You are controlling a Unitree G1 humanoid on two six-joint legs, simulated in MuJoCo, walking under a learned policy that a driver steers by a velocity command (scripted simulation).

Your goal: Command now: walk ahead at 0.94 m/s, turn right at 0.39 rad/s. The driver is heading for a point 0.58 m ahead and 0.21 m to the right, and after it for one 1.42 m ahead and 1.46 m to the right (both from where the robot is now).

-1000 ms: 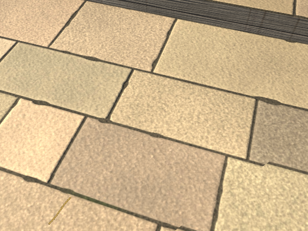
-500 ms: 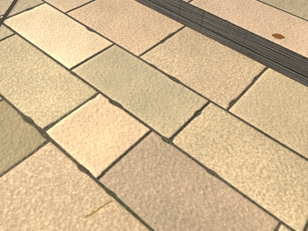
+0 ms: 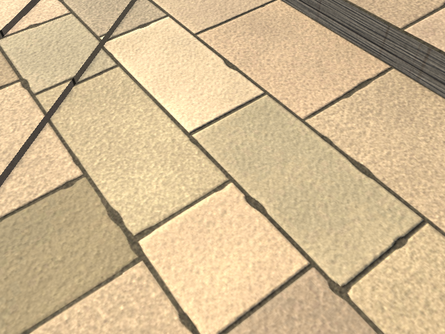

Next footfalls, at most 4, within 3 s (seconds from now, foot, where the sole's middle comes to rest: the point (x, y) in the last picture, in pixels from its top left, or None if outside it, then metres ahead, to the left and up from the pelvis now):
0.38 left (219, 288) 0.61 0.06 -0.75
0.76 right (321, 232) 0.79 -0.28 -0.75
1.22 left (302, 181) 1.01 -0.24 -0.75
1.58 right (312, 246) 0.74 -0.24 -0.75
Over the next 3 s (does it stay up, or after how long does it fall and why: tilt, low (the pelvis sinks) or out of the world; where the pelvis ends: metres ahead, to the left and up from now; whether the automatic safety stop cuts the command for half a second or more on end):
stays up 1.03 -0.63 -0.01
